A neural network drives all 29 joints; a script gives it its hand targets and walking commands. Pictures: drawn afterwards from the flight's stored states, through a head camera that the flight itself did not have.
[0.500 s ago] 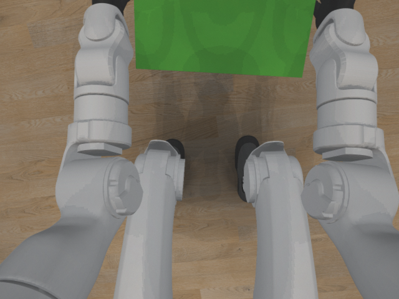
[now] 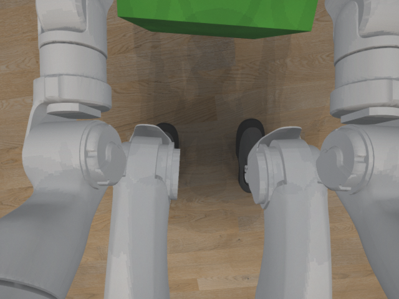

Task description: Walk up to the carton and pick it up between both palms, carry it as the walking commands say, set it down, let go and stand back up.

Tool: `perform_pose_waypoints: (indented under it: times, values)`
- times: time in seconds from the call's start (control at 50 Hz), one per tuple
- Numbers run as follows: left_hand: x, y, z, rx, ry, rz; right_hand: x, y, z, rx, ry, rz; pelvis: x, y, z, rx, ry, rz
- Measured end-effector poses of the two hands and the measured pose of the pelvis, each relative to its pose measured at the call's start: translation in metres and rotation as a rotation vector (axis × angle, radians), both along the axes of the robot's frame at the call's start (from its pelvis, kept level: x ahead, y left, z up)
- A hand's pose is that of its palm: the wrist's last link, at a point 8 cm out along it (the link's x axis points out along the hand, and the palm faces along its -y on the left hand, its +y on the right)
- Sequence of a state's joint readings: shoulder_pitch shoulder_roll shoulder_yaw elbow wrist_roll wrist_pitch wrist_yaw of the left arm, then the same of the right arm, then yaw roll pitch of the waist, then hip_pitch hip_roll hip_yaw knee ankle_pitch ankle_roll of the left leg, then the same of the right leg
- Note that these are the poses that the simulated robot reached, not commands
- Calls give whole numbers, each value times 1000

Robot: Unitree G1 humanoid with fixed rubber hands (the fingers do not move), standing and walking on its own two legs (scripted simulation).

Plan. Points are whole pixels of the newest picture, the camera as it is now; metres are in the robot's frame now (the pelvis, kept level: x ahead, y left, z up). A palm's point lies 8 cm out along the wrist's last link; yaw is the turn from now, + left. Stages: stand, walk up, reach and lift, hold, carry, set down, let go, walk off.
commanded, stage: set down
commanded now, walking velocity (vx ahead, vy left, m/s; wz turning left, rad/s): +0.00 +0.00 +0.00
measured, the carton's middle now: out of the picture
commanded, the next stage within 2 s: none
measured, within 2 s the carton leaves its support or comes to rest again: rests again in 0.58 s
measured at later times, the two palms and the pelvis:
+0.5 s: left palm out of the picture +0.57 +0.15 -0.19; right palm out of the picture +0.56 -0.17 -0.19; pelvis +0.00 +0.00 -0.02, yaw +0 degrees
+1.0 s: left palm out of the picture +0.57 +0.16 -0.20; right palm out of the picture +0.57 -0.16 -0.20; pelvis +0.01 +0.00 -0.03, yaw +0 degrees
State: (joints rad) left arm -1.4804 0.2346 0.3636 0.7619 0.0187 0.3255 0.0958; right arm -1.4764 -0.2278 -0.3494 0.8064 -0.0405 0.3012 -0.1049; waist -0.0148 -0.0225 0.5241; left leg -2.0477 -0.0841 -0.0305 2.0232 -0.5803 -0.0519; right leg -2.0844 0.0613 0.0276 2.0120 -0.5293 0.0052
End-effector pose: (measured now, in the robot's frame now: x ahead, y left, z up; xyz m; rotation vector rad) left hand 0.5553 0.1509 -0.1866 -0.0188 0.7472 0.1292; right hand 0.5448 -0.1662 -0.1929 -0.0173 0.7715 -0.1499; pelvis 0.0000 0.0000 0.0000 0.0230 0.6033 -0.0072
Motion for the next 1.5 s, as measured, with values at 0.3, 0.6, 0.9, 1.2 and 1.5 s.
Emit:
perform_pose_waypoints:
  times: [0.3, 0.6, 0.9, 1.2, 1.5]
  values:
    - [13, -2, 2, 16, -70, -18, 14, -1, 2, 19, -74, -19, 5, 0, -16, -1, -24, 1]
    - [13, 2, -2, 14, -73, -15, 17, 2, 0, 26, -86, -17, 5, 1, -21, -5, -24, 6]
    - [18, 6, -10, 9, -67, -12, 25, 5, -6, 9, -92, 15, 10, 2, -27, -7, 20, 12]
    - [18, 8, -13, -3, -72, -9, 27, 5, -7, 5, -103, 57, 10, 2, -32, -8, 26, 14]
    - [17, 10, -17, -17, -77, -5, 29, 5, -7, -3, -110, 88, 10, 3, -36, -11, 24, 14]
